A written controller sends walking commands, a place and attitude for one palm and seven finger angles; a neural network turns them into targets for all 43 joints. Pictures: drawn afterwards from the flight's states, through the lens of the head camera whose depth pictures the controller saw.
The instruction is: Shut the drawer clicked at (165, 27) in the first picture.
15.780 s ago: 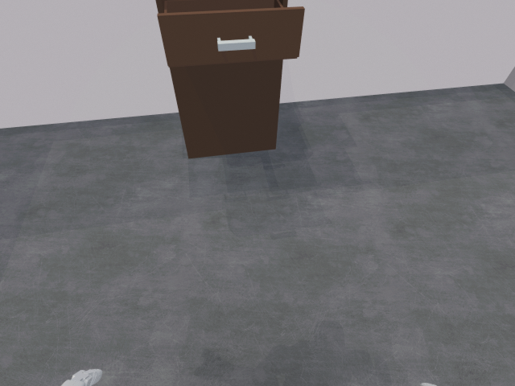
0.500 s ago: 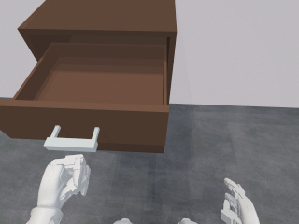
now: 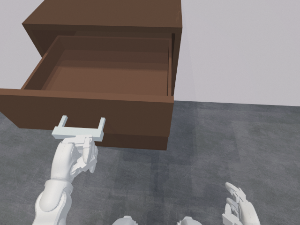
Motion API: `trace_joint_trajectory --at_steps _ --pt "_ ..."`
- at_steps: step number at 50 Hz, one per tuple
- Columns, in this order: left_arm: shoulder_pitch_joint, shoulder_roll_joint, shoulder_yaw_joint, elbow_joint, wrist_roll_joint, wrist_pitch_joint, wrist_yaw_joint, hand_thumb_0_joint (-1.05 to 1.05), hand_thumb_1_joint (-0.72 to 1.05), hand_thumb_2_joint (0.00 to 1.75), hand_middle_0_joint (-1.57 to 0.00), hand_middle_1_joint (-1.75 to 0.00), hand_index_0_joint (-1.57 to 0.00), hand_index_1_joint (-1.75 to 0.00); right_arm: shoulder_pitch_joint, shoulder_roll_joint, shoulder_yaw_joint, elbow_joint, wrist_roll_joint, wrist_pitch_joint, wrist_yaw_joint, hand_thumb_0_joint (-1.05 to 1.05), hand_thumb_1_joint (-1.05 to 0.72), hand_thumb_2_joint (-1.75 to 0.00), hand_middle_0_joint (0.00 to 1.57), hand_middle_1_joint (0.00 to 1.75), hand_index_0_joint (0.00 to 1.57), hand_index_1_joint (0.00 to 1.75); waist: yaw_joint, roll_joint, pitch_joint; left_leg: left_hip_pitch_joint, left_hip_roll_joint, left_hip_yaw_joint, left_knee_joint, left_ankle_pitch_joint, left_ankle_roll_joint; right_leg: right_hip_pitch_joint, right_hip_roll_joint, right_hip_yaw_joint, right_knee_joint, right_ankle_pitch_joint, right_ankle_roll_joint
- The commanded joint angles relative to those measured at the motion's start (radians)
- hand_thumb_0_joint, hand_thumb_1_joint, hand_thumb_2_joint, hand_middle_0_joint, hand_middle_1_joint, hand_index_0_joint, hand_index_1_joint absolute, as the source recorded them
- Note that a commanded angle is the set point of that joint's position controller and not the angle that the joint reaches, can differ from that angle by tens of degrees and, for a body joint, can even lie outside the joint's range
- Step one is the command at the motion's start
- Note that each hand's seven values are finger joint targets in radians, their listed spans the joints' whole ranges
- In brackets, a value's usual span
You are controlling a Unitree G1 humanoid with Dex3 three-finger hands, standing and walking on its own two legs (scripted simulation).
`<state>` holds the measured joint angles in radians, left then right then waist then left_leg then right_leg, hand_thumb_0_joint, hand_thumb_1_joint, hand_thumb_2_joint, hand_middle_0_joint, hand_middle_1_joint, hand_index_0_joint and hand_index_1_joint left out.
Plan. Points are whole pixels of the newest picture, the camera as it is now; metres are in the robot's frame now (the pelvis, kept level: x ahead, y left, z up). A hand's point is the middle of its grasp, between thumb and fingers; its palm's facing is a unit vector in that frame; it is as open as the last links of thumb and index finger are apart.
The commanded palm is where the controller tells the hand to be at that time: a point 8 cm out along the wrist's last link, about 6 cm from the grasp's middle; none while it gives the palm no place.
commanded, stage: push the drawer shut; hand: left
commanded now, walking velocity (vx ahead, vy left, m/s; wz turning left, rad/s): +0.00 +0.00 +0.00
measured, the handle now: (80, 126) +0.34 +0.20 +0.07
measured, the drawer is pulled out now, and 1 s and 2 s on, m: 0.28 0.16 0.03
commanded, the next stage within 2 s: none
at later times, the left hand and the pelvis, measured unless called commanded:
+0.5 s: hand (101, 133) +0.33 +0.14 +0.07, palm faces -0.04 -1.00 -0.06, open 3.1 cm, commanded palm +0.32 +0.20 +0.07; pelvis -0.01 +0.00 +0.01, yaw -1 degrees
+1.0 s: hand (103, 114) +0.39 +0.15 +0.07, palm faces -0.04 -1.00 -0.05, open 3.1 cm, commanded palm +0.38 +0.20 +0.07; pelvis +0.00 +0.00 +0.01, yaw -2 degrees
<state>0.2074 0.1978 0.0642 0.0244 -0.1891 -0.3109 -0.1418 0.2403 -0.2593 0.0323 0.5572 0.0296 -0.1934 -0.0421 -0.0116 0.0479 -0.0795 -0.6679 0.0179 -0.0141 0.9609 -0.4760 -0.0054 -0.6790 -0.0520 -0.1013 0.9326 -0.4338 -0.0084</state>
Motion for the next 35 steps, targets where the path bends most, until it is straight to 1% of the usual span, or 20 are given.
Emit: trace_joint_trajectory --at_steps 1,3,9,10,11,12,14,16,17,18,19,20,22,25,27,29,31,32,33,35 --pt "-0.321 0.111 0.058 -0.165 -0.008 -0.048 0.021 0.0 0.9 0.9 -1.4 -1.6 -1.4 -1.6 -0.05 -0.121 -0.052 -0.127 0.004 -0.052 -0.009 0.0 -0.9 -0.9 0.2 0.3 0.2 0.3 -0.046 -0.031 -0.211 0.095 -0.023 -0.013 -0.162 0.178 0.019 0.13 0.034 0.051 -0.158 0.138 -0.006" --pt "-0.35 0.095 0.049 -0.146 -0.011 -0.047 0.018 0.0 0.9 0.9 -1.4 -1.6 -1.4 -1.6 -0.051 -0.119 -0.051 -0.128 0.004 -0.049 -0.007 0.0 -0.9 -0.9 0.2 0.3 0.2 0.3 -0.04 -0.034 -0.236 0.107 -0.025 -0.013 -0.172 0.179 0.017 0.142 0.035 0.05 -0.158 0.141 -0.006" --pt "-0.47 0.114 0.073 -0.055 -0.013 -0.042 0.025 0.0 0.9 0.9 -1.4 -1.6 -1.4 -1.6 -0.051 -0.12 -0.051 -0.112 0.008 -0.038 -0.008 0.0 -0.9 -0.9 0.2 0.3 0.2 0.3 -0.039 -0.032 -0.239 0.117 -0.024 -0.008 -0.189 0.169 0.016 0.153 0.036 0.056 -0.173 0.135 -0.007" --pt "-0.489 0.092 0.054 -0.047 -0.013 -0.043 0.024 0.0 0.9 0.9 -1.4 -1.6 -1.4 -1.6 -0.049 -0.118 -0.05 -0.111 0.007 -0.037 -0.006 0.0 -0.9 -0.9 0.2 0.3 0.2 0.3 -0.043 -0.043 -0.241 0.125 -0.024 -0.01 -0.192 0.177 0.016 0.153 0.035 0.052 -0.172 0.147 -0.006" --pt "-0.494 0.115 0.07 -0.031 -0.009 -0.046 0.027 0.0 0.9 0.9 -1.4 -1.6 -1.4 -1.6 -0.045 -0.123 -0.053 -0.106 0.007 -0.035 -0.006 0.0 -0.9 -0.9 0.2 0.3 0.2 0.3 -0.041 -0.053 -0.252 0.121 -0.021 -0.011 -0.192 0.187 0.016 0.159 0.036 0.053 -0.169 0.152 -0.006" --pt "-0.498 0.097 0.058 -0.031 -0.008 -0.05 0.028 0.0 0.9 0.9 -1.4 -1.6 -1.4 -1.6 -0.047 -0.119 -0.052 -0.109 0.006 -0.033 -0.002 0.0 -0.9 -0.9 0.2 0.3 0.2 0.3 -0.033 -0.02 -0.263 0.132 -0.022 -0.01 -0.197 0.197 0.013 0.164 0.035 0.053 -0.165 0.163 -0.009" --pt "-0.51 0.084 0.05 -0.012 -0.009 -0.052 0.032 0.0 0.9 0.9 -1.4 -1.6 -1.4 -1.6 -0.04 -0.119 -0.053 -0.11 0.005 -0.03 0.002 0.0 -0.9 -0.9 0.2 0.3 0.2 0.3 -0.034 -0.04 -0.262 0.138 -0.022 -0.008 -0.2 0.21 0.012 0.17 0.035 0.05 -0.166 0.184 -0.008" --pt "-0.533 0.119 0.078 0.022 0.001 -0.057 0.041 0.0 0.9 0.9 -1.4 -1.6 -1.4 -1.6 -0.035 -0.124 -0.056 -0.099 0.004 -0.023 0.002 0.0 -0.9 -0.9 0.2 0.3 0.2 0.3 -0.038 -0.06 -0.249 0.125 -0.02 -0.006 -0.201 0.199 0.015 0.169 0.036 0.056 -0.174 0.173 -0.006" --pt "-0.541 0.105 0.072 0.04 -0.001 -0.059 0.039 0.0 0.9 0.9 -1.4 -1.6 -1.4 -1.6 -0.037 -0.122 -0.053 -0.101 0.004 -0.019 0.004 0.0 -0.9 -0.9 0.2 0.3 0.2 0.3 -0.034 -0.052 -0.238 0.121 -0.022 -0.003 -0.207 0.19 0.014 0.17 0.036 0.056 -0.177 0.166 -0.007" --pt "-0.576 0.126 0.087 0.048 0.001 -0.065 0.039 0.0 0.9 0.9 -1.4 -1.6 -1.4 -1.6 -0.033 -0.125 -0.056 -0.096 0.006 -0.015 0.004 0.0 -0.9 -0.9 0.2 0.3 0.2 0.3 -0.042 -0.062 -0.237 0.119 -0.02 -0.002 -0.206 0.183 0.013 0.165 0.037 0.057 -0.178 0.16 -0.006" --pt "-0.584 0.122 0.088 0.065 0.002 -0.067 0.04 0.0 0.9 0.9 -1.4 -1.6 -1.4 -1.6 -0.033 -0.125 -0.055 -0.095 0.005 -0.011 0.004 0.0 -0.9 -0.9 0.2 0.3 0.2 0.3 -0.037 -0.054 -0.24 0.117 -0.022 -0.001 -0.208 0.182 0.013 0.172 0.037 0.062 -0.179 0.162 -0.007" --pt "-0.62 0.116 0.076 0.065 0.005 -0.07 0.04 0.0 0.9 0.9 -1.4 -1.6 -1.4 -1.6 -0.032 -0.124 -0.055 -0.092 0.007 -0.009 0.004 0.0 -0.9 -0.9 0.2 0.3 0.2 0.3 -0.046 -0.03 -0.241 0.125 -0.021 0.001 -0.207 0.182 0.013 0.16 0.035 0.061 -0.178 0.162 -0.007" --pt "-0.651 0.118 0.08 0.118 0.01 -0.072 0.044 0.0 0.9 0.9 -1.4 -1.6 -1.4 -1.6 -0.022 -0.127 -0.057 -0.082 0.007 0.0 0.003 0.0 -0.9 -0.9 0.2 0.3 0.2 0.3 -0.054 -0.063 -0.224 0.118 -0.018 -0.001 -0.208 0.169 0.015 0.148 0.038 0.061 -0.184 0.147 -0.005" --pt "-0.712 0.154 0.111 0.129 0.01 -0.083 0.045 0.0 0.9 0.9 -1.4 -1.6 -1.4 -1.6 -0.012 -0.129 -0.059 -0.073 0.005 0.007 0.001 0.0 -0.9 -0.9 0.2 0.3 0.2 0.3 -0.048 -0.035 -0.276 0.132 -0.022 0.0 -0.206 0.195 0.014 0.175 0.036 0.067 -0.176 0.181 -0.008" --pt "-0.724 0.138 0.101 0.167 0.009 -0.082 0.041 0.0 0.9 0.9 -1.4 -1.6 -1.4 -1.6 -0.003 -0.128 -0.058 -0.066 0.004 0.015 0.002 0.0 -0.9 -0.9 0.2 0.3 0.2 0.3 -0.055 -0.049 -0.284 0.132 -0.021 0.002 -0.204 0.212 0.016 0.183 0.037 0.067 -0.177 0.205 -0.006" --pt "-0.767 0.174 0.131 0.209 0.005 -0.082 0.038 0.0 0.9 0.9 -1.4 -1.6 -1.4 -1.6 0.001 -0.133 -0.059 -0.056 0.006 0.024 0.0 0.0 -0.9 -0.9 0.2 0.3 0.2 0.3 -0.057 -0.052 -0.27 0.118 -0.021 0.004 -0.205 0.199 0.015 0.18 0.037 0.071 -0.183 0.196 -0.005" --pt "-0.808 0.17 0.122 0.218 0.006 -0.092 0.033 0.0 0.9 0.9 -1.4 -1.6 -1.4 -1.6 0.012 -0.133 -0.061 -0.05 0.005 0.028 -0.001 0.0 -0.9 -0.9 0.2 0.3 0.2 0.3 -0.064 -0.058 -0.29 0.123 -0.018 0.002 -0.201 0.217 0.017 0.184 0.039 0.071 -0.177 0.215 -0.004" --pt "-0.803 0.15 0.112 0.226 0.004 -0.096 0.028 0.0 0.9 0.9 -1.4 -1.6 -1.4 -1.6 0.015 -0.129 -0.061 -0.052 0.004 0.03 0.002 0.0 -0.9 -0.9 0.2 0.3 0.2 0.3 -0.059 -0.029 -0.306 0.139 -0.02 0.005 -0.203 0.234 0.015 0.19 0.04 0.071 -0.175 0.235 -0.006" --pt "-0.795 0.171 0.135 0.242 0.002 -0.098 0.029 0.0 0.9 0.9 -1.4 -1.6 -1.4 -1.6 0.02 -0.131 -0.063 -0.049 0.004 0.034 0.004 0.0 -0.9 -0.9 0.2 0.3 0.2 0.3 -0.05 -0.021 -0.313 0.143 -0.02 0.005 -0.204 0.251 0.013 0.199 0.039 0.07 -0.173 0.252 -0.009" --pt "-0.83 0.16 0.126 0.253 -0.001 -0.101 0.025 0.0 0.9 0.9 -1.4 -1.6 -1.4 -1.6 0.025 -0.13 -0.064 -0.045 0.003 0.038 0.006 0.0 -0.9 -0.9 0.2 0.3 0.2 0.3 -0.059 -0.03 -0.321 0.147 -0.019 0.008 -0.202 0.263 0.013 0.2 0.04 0.07 -0.174 0.272 -0.007"
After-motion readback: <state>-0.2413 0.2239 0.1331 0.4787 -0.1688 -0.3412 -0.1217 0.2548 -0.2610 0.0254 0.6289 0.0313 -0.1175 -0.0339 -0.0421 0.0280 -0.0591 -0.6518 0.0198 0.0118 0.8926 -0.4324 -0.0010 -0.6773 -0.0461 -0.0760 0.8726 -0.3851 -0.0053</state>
